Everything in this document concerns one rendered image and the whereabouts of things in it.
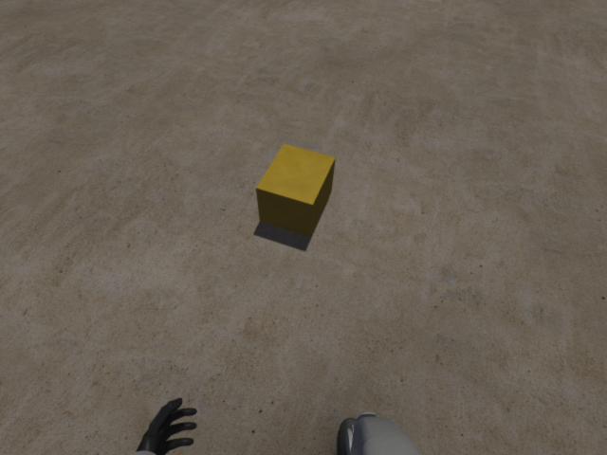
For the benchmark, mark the right robot shin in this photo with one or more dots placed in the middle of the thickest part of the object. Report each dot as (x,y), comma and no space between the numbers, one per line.
(366,414)

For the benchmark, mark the robot left hand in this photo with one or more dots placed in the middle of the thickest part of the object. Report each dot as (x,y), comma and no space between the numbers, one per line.
(160,429)

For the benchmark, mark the carton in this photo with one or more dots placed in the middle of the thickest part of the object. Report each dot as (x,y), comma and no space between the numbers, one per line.
(295,189)

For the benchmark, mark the robot right thigh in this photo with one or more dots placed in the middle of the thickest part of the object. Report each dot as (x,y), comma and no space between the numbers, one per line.
(378,436)

